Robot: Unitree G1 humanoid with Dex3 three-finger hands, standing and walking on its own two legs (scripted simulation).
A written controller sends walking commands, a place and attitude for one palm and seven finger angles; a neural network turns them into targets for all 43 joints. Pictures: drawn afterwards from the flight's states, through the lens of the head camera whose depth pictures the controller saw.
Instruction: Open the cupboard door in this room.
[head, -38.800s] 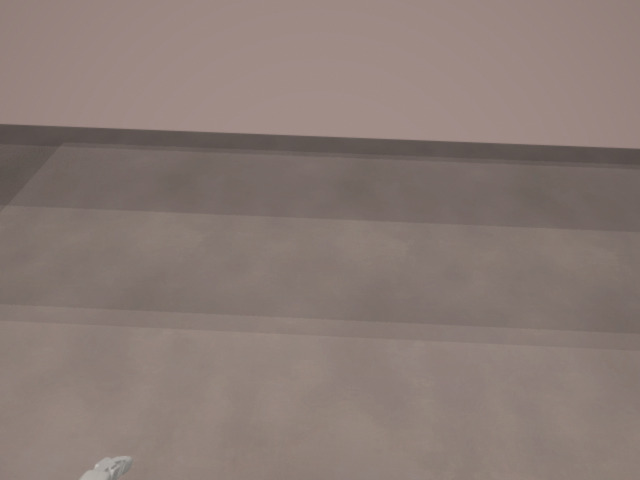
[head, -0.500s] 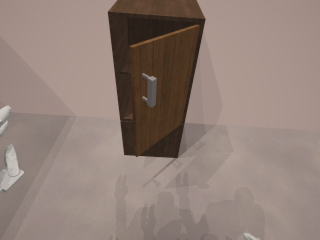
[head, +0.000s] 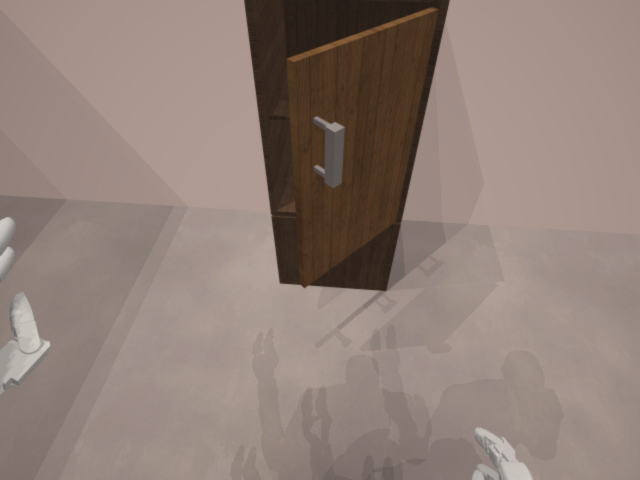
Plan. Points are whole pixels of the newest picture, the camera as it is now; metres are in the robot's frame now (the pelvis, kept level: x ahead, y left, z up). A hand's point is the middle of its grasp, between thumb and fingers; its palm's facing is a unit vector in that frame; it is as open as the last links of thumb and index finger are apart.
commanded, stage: stop stepping back and stand still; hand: left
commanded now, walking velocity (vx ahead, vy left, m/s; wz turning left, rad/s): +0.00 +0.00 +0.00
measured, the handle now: (326, 151) +0.66 +0.03 +0.06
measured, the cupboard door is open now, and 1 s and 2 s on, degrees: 47 47 47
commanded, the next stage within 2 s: let the arm hang, fingers relaxed in 0.26 s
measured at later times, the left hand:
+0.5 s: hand (117, 416) +0.20 +0.27 -0.03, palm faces +0.09 -0.88 -0.46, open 7.4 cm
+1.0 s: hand out of the picture -0.02 +0.23 -0.16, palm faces +0.03 -0.96 -0.28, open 7.3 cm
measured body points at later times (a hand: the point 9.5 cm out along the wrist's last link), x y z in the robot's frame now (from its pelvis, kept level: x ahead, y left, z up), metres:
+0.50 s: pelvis +0.00 +0.02 -0.01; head +0.01 -0.01 +0.44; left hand +0.19 +0.32 +0.00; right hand +0.16 -0.23 -0.13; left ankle +0.02 +0.13 -0.73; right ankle +0.04 -0.07 -0.73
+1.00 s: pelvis -0.01 +0.02 +0.01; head +0.01 +0.00 +0.46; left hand -0.02 +0.28 -0.14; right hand -0.02 -0.21 -0.16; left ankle +0.02 +0.13 -0.73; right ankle +0.03 -0.07 -0.73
